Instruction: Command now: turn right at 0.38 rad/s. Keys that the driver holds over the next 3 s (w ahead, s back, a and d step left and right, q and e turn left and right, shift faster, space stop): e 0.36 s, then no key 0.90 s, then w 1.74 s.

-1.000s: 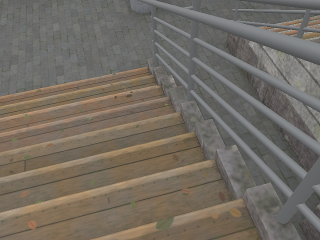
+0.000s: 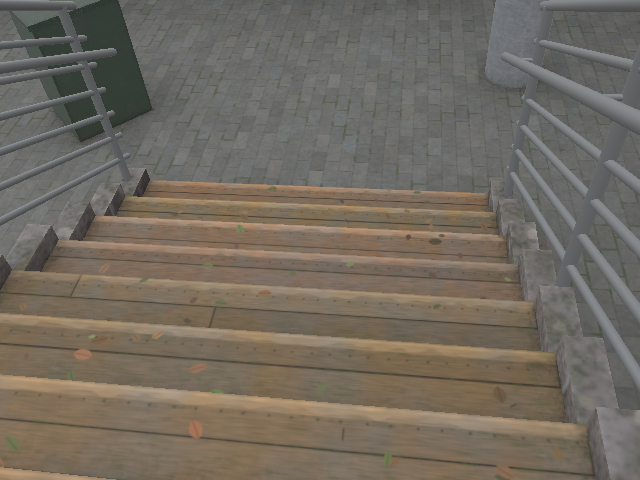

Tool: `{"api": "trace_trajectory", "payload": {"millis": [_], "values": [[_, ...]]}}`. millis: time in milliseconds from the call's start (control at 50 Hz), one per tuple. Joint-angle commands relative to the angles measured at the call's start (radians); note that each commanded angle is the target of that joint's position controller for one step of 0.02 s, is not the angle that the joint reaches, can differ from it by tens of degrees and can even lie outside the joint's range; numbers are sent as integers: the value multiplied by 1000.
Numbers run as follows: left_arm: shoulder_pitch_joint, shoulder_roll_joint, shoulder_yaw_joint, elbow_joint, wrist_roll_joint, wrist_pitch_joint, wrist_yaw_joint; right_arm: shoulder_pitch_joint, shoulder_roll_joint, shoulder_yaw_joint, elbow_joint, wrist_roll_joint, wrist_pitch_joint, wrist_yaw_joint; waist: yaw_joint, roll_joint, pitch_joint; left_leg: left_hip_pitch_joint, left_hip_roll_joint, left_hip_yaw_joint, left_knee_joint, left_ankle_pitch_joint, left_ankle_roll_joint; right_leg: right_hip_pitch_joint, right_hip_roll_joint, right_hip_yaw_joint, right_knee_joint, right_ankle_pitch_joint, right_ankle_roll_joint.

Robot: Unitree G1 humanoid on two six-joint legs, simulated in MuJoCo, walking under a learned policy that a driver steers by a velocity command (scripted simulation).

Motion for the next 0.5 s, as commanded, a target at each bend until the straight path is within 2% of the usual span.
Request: {"api": "trace_trajectory", "payload": {"millis": [20, 40, 80, 100, 120, 160, 180, 220, 260, 280, 320, 340, 360, 380, 400, 420, 440, 460, 480, 500], "values": [[20, 175, 69, -56, -4, -9, 11, -66, -68, -31, -84, -13, -13, 12, -10, -189, 6, -264, 19, 6, 235, 50, -43, 158, -253, 402, -259, 343, -157], [8, 159, 75, -65, -9, -6, 11, -69, -63, -29, -81, -22, -9, 12, -11, -164, -11, -269, 22, 12, 279, 104, -56, 145, -233, 371, -266, 359, -160], [16, 140, 83, -74, -18, -2, 10, -72, -46, -21, -80, -29, -6, 11, -7, -173, -29, -281, 23, 24, 306, 150, -72, 134, -200, 326, -254, 408, -165], [11, 145, 88, -89, -19, 1, 5, -79, -62, -25, -82, -34, -5, 16, -5, -163, -53, -269, 24, 32, 304, 145, -74, 137, -187, 320, -240, 428, -158], [47, 154, 94, -84, -20, 3, 12, -94, -52, -22, -93, -37, -5, 16, 5, -156, -54, -275, 22, 33, 278, 146, -74, 144, -183, 331, -239, 427, -165], [68, 167, 102, -83, -12, 10, 16, -124, -58, -17, -100, -26, -8, 13, 24, -152, -42, -287, 25, 31, 207, 150, -73, 167, -170, 352, -218, 435, -159], [73, 195, 109, -83, -11, 17, 20, -127, -60, -17, -98, -19, -8, 13, 33, -141, -55, -266, 31, 30, 174, 164, -67, 179, -167, 361, -207, 449, -159], [79, 192, 113, -88, -10, 20, 11, -111, -58, -13, -90, -10, -9, 11, 40, -167, -82, -208, 27, 34, 112, 154, -51, 171, -171, 365, -162, 512, -165], [68, 191, 111, -98, -7, 18, 6, -156, -69, -12, -106, -10, -16, 7, 56, -161, -62, -164, 3, 30, 76, 130, -39, 123, -176, 425, -166, 522, -161], [61, 197, 112, -101, -9, 13, 2, -160, -78, -17, -110, -5, -21, 4, 56, -180, -64, -140, 9, 21, 54, 139, -28, 114, -176, 442, -163, 504, -163], [35, 204, 116, -115, -7, 10, -6, -164, -76, -13, -118, 7, -32, 3, 58, -194, -53, -86, -3, 22, -13, 106, -10, 94, -170, 480, -167, 453, -164], [8, 200, 116, -125, 2, 13, -9, -145, -61, -8, -122, 11, -40, 2, 43, -210, -51, -26, -7, 31, -66, 86, -1, 74, -170, 481, -145, 509, -166], [-2, 194, 115, -123, -2, 20, -12, -91, -52, -6, -108, 15, -47, 3, 16, -195, -51, 76, -8, 29, -156, 82, 7, 28, -153, 481, -140, 489, -146], [-3, 189, 112, -126, -7, 27, -8, -31, -40, -2, -89, 14, -52, -5, -19, -139, -43, 223, -4, 34, -287, 150, 14, -61, -144, 486, -147, 429, -116], [7, 161, 103, -124, -9, 27, 0, 15, -56, -6, -76, 3, -55, -14, -33, -93, -45, 393, 55, -1, -391, 196, 24, -164, -109, 461, -112, 234, -71], [81, 81, 86, -106, -5, 24, 4, 29, -97, -11, -86, -6, -60, -21, -7, 91, -73, 555, 232, -200, -477, 207, 59, -272, -23, 339, 66, -151, -13], [41, 123, 101, -148, -21, 21, 12, 58, -191, -27, -85, -11, -58, -15, -30, 223, -50, 526, 442, -512, -511, 443, 169, -418, 125, 196, 178, -371, 13], [-2, 207, 119, -123, 16, 17, 14, 109, -155, -21, -39, -7, -58, -10, -35, 103, -50, 475, 437, -506, -485, 565, 197, -387, 78, 227, 288, -337, 35], [3, 194, 121, -97, 13, 19, 11, 73, -114, -8, -43, -1, -63, -3, -7, 59, -32, 417, 394, -417, -467, 606, 200, -348, 70, 219, 348, -275, 47], [14, 170, 115, -68, 9, 24, 7, 29, -86, -1, -48, -5, -63, 0, 16, 36, -17, 347, 336, -314, -459, 648, 191, -301, 73, 200, 402, -204, 59]]}}
Next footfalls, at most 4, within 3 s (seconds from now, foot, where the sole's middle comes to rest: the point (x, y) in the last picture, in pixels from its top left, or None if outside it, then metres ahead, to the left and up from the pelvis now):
0.42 left None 0.10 0.09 -0.77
0.80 right None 0.05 -0.09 -0.77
2.00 right None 0.41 -0.10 -0.93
2.50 left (355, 438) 0.77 0.01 -1.09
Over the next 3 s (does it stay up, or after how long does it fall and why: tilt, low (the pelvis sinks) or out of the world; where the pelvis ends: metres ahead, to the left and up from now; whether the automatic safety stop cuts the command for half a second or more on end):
stays up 0.85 -0.10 -0.38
